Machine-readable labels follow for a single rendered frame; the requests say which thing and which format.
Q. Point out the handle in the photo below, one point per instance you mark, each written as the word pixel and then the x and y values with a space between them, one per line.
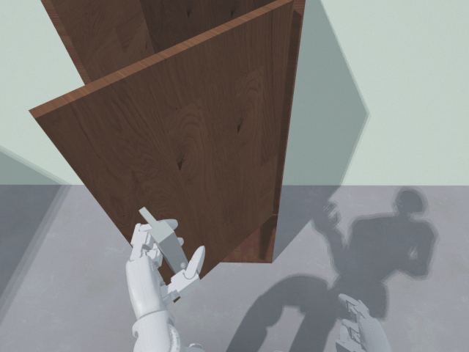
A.
pixel 166 240

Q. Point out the left robot hand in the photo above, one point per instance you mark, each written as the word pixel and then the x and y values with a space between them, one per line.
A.
pixel 144 279

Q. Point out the right robot hand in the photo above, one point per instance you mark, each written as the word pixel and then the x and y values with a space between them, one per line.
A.
pixel 368 336

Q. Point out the cupboard door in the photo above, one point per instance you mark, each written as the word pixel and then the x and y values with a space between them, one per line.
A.
pixel 190 133

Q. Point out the left robot forearm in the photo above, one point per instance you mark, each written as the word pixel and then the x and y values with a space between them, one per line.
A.
pixel 156 333

